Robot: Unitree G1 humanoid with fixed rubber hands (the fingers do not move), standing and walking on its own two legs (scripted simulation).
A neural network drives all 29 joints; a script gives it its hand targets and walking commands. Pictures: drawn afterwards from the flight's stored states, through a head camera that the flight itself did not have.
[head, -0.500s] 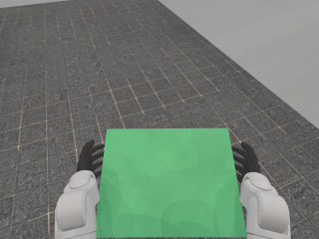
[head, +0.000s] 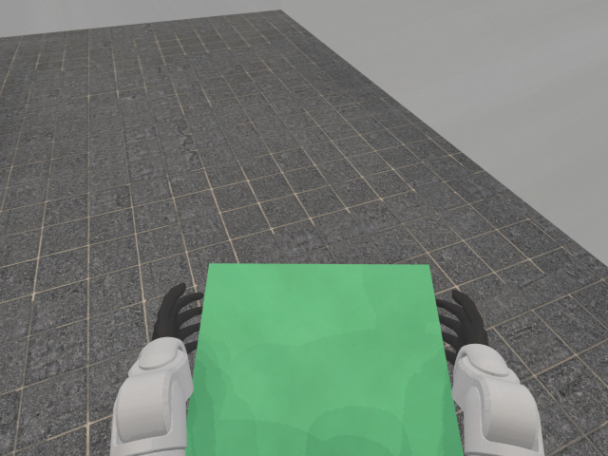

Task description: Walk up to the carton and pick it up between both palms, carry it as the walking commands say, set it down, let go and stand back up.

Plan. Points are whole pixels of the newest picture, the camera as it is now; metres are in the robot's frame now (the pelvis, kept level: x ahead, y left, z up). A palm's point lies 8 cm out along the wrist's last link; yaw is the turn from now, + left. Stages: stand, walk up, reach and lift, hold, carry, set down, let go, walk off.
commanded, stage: carry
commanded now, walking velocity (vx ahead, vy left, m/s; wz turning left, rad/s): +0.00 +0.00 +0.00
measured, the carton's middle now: (317, 366) +0.28 +0.00 -0.03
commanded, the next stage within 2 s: hold in 0.20 s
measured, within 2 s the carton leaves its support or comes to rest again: neither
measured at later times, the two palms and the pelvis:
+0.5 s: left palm (204, 333) +0.28 +0.14 +0.04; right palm (494, 345) +0.27 -0.22 +0.04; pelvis -0.01 -0.01 +0.01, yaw +2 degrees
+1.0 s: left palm (193, 321) +0.29 +0.16 +0.06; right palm (482, 327) +0.29 -0.21 +0.06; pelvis -0.01 -0.04 +0.02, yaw +5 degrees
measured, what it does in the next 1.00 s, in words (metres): stands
